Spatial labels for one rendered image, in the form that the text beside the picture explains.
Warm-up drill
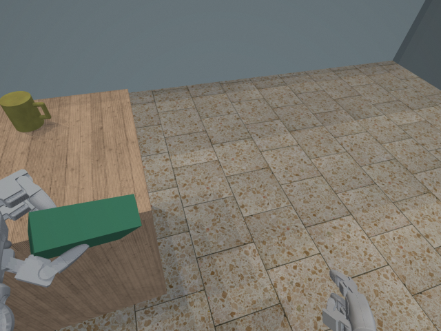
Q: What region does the left robot hand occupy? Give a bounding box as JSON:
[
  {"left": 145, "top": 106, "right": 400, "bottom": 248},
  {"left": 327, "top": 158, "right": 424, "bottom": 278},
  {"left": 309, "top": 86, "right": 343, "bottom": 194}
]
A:
[{"left": 0, "top": 169, "right": 89, "bottom": 288}]

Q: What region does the sponge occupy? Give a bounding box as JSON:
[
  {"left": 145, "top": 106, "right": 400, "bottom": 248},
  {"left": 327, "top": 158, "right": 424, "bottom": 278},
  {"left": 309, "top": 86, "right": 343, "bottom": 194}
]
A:
[{"left": 28, "top": 194, "right": 142, "bottom": 259}]

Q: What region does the right robot hand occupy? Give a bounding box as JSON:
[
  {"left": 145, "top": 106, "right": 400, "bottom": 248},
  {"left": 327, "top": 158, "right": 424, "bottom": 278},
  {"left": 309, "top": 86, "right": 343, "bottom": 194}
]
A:
[{"left": 322, "top": 270, "right": 377, "bottom": 331}]

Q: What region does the robot left forearm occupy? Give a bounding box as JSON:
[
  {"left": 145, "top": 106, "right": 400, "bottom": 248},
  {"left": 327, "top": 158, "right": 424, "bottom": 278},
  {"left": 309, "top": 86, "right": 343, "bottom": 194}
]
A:
[{"left": 0, "top": 283, "right": 14, "bottom": 331}]

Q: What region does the table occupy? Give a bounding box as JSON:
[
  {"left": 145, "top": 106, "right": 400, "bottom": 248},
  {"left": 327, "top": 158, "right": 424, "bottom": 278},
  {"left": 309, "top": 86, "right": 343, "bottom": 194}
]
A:
[{"left": 0, "top": 89, "right": 167, "bottom": 331}]

